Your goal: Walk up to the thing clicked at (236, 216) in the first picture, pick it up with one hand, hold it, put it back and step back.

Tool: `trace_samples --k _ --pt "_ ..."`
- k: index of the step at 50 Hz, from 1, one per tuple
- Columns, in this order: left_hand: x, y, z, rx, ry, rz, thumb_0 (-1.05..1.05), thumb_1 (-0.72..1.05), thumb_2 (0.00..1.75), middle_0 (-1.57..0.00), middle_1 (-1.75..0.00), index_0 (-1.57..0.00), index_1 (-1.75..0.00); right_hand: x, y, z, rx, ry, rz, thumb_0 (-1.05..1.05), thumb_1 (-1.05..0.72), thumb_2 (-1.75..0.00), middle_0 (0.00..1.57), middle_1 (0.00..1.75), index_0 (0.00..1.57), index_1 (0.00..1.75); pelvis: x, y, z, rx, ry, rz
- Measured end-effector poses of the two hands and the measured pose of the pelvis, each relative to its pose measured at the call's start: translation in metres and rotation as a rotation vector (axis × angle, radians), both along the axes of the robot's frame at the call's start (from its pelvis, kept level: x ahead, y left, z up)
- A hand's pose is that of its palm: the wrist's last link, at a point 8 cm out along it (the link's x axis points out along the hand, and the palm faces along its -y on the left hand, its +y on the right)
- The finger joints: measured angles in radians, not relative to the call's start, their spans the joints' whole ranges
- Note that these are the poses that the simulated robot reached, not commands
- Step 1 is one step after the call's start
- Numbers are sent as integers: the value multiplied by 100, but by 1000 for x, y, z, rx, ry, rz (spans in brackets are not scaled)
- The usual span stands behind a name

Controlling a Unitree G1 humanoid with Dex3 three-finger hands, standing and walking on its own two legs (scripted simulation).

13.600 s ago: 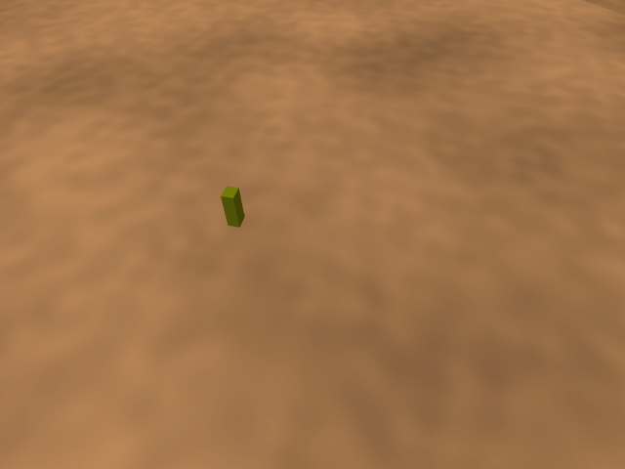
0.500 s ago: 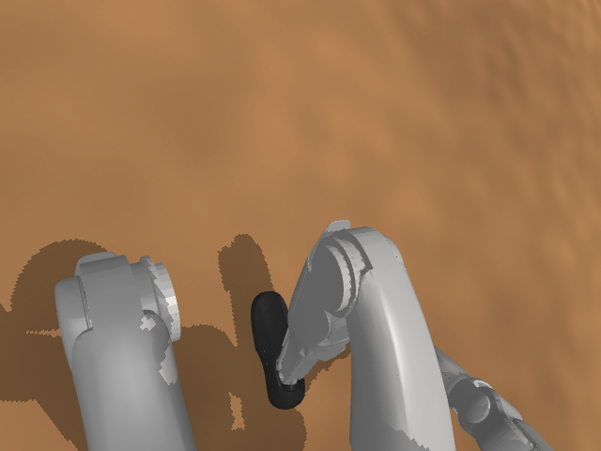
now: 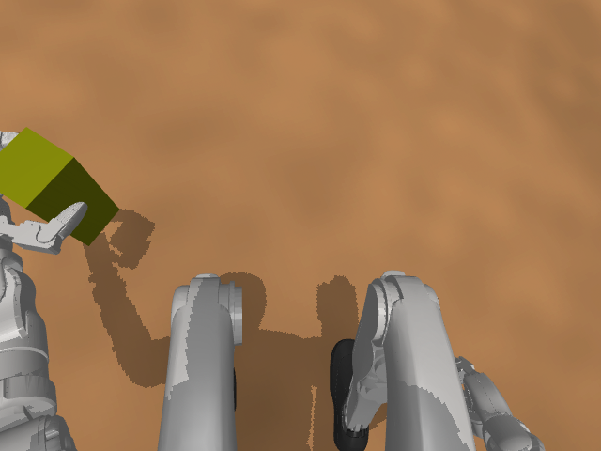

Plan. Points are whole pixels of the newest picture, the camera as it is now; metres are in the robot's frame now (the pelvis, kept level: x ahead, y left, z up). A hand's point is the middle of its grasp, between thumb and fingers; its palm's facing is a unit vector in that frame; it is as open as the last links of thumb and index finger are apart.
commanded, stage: hold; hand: left
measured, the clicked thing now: (62, 196) +0.40 +0.32 -0.05
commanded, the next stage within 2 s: crouch in 1.98 s
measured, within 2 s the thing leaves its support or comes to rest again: neither
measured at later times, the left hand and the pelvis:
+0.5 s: hand out of the picture +0.38 +0.27 +0.22, palm faces +0.44 -0.90 -0.06, open 10.2 cm; pelvis +0.04 -0.01 +0.20, yaw +4 degrees
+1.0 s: hand out of the picture +0.39 +0.24 +0.33, palm faces +0.43 -0.90 -0.06, open 10.1 cm; pelvis +0.07 +0.00 +0.30, yaw +5 degrees
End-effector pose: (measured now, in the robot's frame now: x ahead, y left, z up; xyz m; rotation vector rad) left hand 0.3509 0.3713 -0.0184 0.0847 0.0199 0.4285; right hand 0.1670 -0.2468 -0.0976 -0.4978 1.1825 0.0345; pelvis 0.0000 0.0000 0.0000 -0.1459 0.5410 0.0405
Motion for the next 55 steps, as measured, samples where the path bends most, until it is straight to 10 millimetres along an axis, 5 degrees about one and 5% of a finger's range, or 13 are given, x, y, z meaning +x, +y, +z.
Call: trace_samples --k 13,27,38,55 --pt "-11 -41 127 -30 34 5 0 -56 120 -75 -121 -77 -117 47 2 88 75 -173 -86 0 -90 -89 20 29 21 30 14 -6 99 52 27 14" --pt "-9 -68 255 -41 32 26 0 -61 124 -77 -123 -78 -118 54 3 214 71 -260 -142 0 -90 -89 20 29 21 30 41 -6 212 79 -77 26" --pt "-7 -79 305 -47 40 3 0 -56 120 -76 -119 -78 -115 45 4 270 77 -248 -152 0 -89 -89 20 29 21 30 56 -4 266 91 -166 31" --pt "-2 -94 366 -37 14 17 0 -51 115 -75 -116 -77 -112 51 19 312 122 -237 -132 1 -89 -89 20 29 21 30 72 -4 314 112 -274 43"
